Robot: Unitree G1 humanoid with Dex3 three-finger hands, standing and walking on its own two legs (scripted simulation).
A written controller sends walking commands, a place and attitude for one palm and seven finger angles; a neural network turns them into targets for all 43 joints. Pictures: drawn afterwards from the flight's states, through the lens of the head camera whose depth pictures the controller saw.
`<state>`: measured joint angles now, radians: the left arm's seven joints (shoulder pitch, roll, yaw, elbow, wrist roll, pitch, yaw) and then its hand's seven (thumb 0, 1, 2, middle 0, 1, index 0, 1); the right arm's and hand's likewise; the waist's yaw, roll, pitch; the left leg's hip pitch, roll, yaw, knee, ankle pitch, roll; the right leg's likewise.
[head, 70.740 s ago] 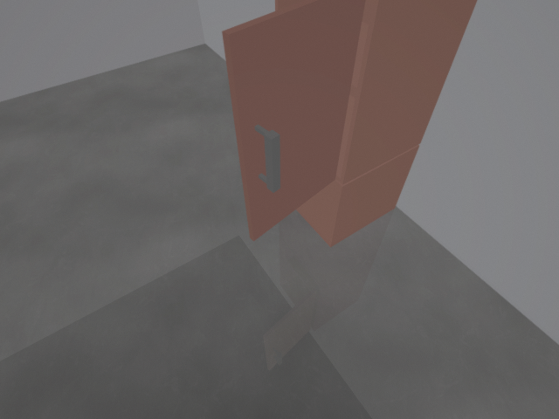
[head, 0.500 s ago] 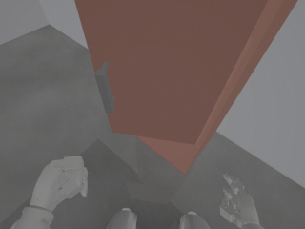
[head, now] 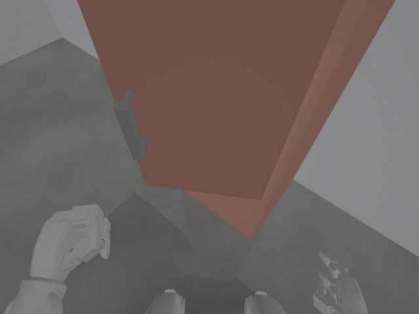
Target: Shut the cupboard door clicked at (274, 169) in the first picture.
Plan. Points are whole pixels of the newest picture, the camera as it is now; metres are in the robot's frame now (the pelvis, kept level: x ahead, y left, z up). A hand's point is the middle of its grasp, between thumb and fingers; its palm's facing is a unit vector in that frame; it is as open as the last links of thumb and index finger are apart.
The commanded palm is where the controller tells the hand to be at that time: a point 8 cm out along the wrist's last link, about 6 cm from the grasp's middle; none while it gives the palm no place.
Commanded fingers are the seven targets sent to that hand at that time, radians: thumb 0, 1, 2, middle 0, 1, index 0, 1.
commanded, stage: raise the hand and make a fist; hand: left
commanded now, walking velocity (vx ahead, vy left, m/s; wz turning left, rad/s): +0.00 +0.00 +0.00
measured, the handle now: (134, 127) +0.47 +0.19 +0.06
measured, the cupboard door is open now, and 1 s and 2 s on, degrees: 31 31 29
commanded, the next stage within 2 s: bring the fist close to the handle in 0.02 s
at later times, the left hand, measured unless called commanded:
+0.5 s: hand (124, 215) +0.27 +0.17 +0.06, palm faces -0.13 -0.99 -0.04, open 3.1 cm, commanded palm +0.26 +0.23 +0.06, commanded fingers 0.00 0.90 0.90 -1.30 -1.50 -1.30 -1.50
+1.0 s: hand (135, 176) +0.35 +0.16 +0.06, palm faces -0.08 -1.00 -0.04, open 3.1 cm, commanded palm +0.33 +0.22 +0.06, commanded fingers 0.00 0.90 0.90 -1.30 -1.50 -1.30 -1.50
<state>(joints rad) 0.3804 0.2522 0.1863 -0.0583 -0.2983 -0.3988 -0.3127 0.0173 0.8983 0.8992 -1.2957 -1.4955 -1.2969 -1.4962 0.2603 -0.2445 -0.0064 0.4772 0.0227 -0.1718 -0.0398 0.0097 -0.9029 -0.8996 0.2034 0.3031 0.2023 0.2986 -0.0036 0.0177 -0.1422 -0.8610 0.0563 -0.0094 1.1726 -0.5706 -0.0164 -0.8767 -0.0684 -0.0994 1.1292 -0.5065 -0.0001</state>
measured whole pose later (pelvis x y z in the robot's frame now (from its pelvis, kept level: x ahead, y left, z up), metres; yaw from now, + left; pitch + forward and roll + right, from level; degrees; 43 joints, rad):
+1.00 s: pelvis +0.00 +0.00 +0.01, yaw -1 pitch +16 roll +0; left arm -0.18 0.26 0.18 0.41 -0.22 -0.35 -0.25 0.02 0.90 0.90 -1.30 -1.50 -1.30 -1.50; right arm 0.26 -0.25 0.01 0.55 0.02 -0.11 -0.03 0.01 -0.90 -0.90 0.20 0.30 0.20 0.30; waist -0.04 0.02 -0.13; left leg -0.87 0.05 0.02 1.11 -0.53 -0.01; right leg -0.90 -0.07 -0.07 1.09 -0.47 0.01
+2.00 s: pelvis -0.02 +0.00 +0.00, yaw -1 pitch +17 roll +0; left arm -0.54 0.35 0.24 0.82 -0.20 -0.40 -0.37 0.02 0.90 0.90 -1.31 -1.50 -1.30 -1.50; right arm 0.28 -0.26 0.02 0.59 0.03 -0.03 -0.03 0.00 -0.90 -0.90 0.20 0.30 0.20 0.30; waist -0.08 0.02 -0.12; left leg -0.92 0.05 0.02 1.12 -0.51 -0.01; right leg -0.95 -0.07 -0.07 1.09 -0.44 0.00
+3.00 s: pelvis -0.02 +0.01 -0.02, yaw -3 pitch +26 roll -2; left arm -1.09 0.53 0.29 1.18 -0.09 -0.30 -0.50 0.01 0.89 0.91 -1.30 -1.50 -1.30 -1.50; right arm 0.35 -0.27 0.04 0.62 0.00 -0.03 -0.02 0.00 -0.90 -0.90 0.20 0.30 0.20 0.30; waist -0.23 0.04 -0.10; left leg -1.17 0.08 0.02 1.26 -0.55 0.01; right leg -1.19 -0.04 -0.06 1.19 -0.45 0.01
